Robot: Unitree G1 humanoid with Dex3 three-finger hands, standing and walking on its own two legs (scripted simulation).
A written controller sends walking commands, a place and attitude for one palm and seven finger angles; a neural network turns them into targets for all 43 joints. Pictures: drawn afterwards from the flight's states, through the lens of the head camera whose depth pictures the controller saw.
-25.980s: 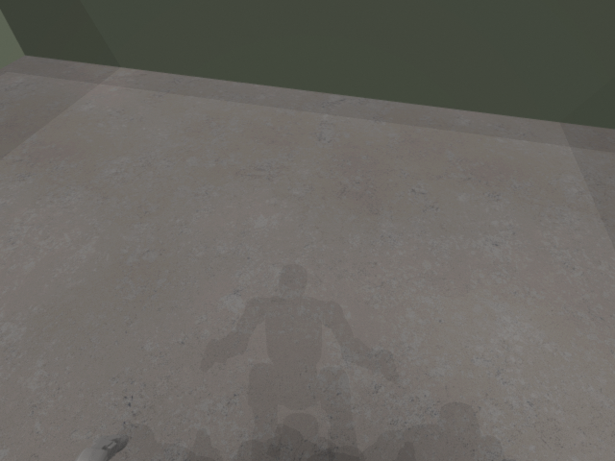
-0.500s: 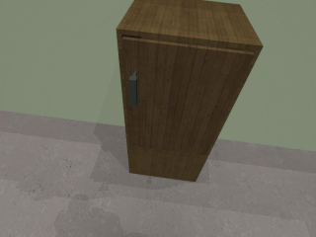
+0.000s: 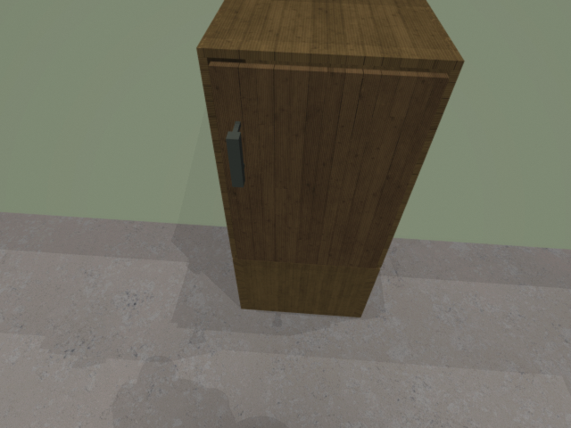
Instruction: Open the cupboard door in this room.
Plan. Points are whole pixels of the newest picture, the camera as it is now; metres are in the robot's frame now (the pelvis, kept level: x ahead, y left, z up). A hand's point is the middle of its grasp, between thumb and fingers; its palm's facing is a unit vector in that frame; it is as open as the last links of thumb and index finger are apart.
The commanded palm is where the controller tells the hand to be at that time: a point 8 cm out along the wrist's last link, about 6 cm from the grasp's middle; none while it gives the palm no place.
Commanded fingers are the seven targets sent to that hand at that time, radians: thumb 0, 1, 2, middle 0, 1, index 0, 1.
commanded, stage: look again from close up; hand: left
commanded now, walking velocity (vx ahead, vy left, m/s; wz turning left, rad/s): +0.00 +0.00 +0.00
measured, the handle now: (238, 154) +0.61 +0.13 +0.03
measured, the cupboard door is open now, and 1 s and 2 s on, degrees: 0 0 0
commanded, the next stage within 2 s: shuffle to correct the standing spot in 0.26 s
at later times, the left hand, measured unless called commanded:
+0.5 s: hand out of the picture -0.04 +0.13 -0.18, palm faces +0.03 -0.99 -0.14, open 7.4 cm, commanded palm none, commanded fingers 0.00 0.90 0.90 -0.20 -0.30 -0.20 -0.30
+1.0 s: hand out of the picture +0.02 +0.12 -0.17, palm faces +0.02 -0.99 -0.13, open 7.4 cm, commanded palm none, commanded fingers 0.00 0.90 0.90 -0.20 -0.30 -0.20 -0.30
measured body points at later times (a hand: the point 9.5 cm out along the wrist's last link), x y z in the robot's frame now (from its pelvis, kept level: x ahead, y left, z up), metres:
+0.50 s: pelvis -0.02 -0.02 +0.00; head -0.03 -0.01 +0.45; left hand -0.04 +0.19 -0.16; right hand -0.02 -0.25 -0.15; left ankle +0.03 +0.07 -0.73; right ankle -0.02 -0.14 -0.73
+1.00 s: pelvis +0.05 -0.03 +0.00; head +0.05 -0.02 +0.45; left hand +0.02 +0.17 -0.16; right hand +0.02 -0.25 -0.15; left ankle +0.04 +0.07 -0.73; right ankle +0.03 -0.15 -0.69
